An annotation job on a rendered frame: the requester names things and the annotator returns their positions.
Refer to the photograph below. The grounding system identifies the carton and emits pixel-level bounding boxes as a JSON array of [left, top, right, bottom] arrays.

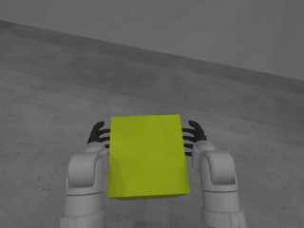
[[106, 114, 190, 200]]

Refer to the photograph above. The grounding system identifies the robot left hand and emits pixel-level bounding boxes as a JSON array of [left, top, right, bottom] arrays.
[[87, 121, 111, 155]]

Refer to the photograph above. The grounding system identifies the robot right hand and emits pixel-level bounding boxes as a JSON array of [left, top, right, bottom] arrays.
[[181, 121, 207, 157]]

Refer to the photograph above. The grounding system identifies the robot right forearm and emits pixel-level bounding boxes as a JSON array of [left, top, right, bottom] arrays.
[[191, 140, 247, 228]]

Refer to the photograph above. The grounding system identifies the robot left forearm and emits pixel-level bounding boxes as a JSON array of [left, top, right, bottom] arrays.
[[59, 142, 110, 228]]

